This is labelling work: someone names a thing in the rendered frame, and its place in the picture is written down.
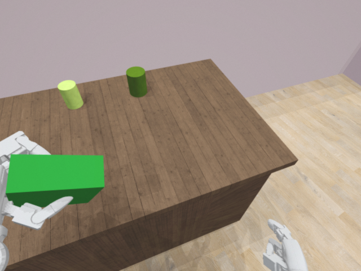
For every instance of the sponge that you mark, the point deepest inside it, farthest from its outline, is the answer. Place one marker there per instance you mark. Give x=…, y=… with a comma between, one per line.
x=43, y=179

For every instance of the robot right hand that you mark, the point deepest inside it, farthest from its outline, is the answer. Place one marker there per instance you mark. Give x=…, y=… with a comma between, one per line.
x=288, y=256

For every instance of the robot left hand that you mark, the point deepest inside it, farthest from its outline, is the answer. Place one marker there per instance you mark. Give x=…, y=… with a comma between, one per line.
x=28, y=214

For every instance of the table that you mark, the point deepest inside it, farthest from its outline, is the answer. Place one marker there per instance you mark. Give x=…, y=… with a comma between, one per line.
x=186, y=159

